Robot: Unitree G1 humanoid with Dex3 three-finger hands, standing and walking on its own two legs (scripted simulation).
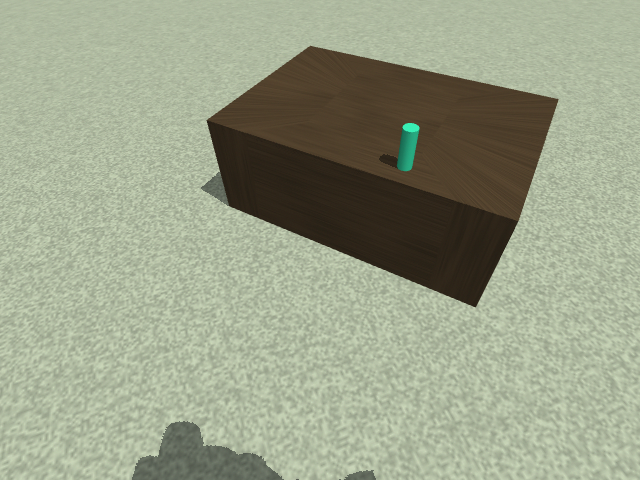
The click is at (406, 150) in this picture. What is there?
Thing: slim round
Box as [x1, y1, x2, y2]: [397, 123, 418, 170]
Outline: 413,123 406,123 403,125 397,161 397,167 401,170 408,170 411,168 418,133 418,126
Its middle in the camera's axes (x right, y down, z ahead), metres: +0.27 -0.29 +1.24
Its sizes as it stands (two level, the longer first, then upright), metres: 0.051 0.051 0.146
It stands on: a support 0.45 m high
